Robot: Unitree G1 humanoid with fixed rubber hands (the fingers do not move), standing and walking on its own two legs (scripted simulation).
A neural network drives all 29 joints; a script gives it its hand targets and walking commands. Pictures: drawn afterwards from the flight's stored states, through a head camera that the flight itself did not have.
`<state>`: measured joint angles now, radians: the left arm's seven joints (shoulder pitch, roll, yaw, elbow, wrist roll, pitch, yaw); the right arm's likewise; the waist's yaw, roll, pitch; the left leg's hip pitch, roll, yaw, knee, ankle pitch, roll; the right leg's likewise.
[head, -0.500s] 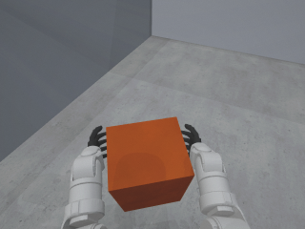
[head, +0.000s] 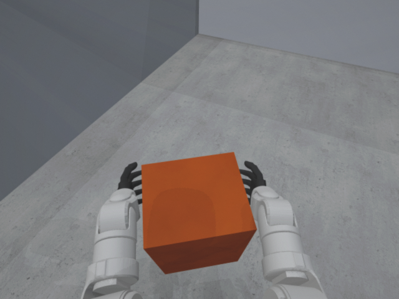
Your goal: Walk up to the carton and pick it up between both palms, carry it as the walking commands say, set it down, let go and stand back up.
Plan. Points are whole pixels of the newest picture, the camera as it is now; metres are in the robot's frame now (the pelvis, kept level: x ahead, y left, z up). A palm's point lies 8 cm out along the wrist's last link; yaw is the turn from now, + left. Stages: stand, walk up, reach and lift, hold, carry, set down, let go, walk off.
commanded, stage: reach and lift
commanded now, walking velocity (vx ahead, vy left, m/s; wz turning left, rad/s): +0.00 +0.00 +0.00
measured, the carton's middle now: (195, 219) +0.29 +0.02 -0.02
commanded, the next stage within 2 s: hold in 0.90 s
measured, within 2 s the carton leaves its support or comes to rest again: neither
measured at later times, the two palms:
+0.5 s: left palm (127, 197) +0.30 +0.16 +0.04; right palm (259, 202) +0.30 -0.12 +0.03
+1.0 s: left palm (129, 198) +0.29 +0.16 +0.05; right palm (262, 205) +0.30 -0.12 +0.03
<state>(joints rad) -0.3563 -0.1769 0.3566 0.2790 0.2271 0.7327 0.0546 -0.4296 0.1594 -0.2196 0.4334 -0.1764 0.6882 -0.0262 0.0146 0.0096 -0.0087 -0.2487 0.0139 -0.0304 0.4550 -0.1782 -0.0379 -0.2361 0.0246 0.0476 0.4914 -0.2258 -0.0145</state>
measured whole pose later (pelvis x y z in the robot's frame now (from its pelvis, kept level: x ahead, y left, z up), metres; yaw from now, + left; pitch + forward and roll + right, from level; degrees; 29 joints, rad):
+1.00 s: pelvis -0.01 +0.00 +0.00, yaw +0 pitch -2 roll +0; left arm -0.34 -0.17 0.29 0.25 0.23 0.74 0.03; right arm -0.32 0.17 -0.21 0.30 -0.18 0.72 -0.03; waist 0.01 0.01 -0.01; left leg -0.25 0.01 -0.03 0.45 -0.17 -0.04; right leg -0.23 0.02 0.05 0.48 -0.21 -0.01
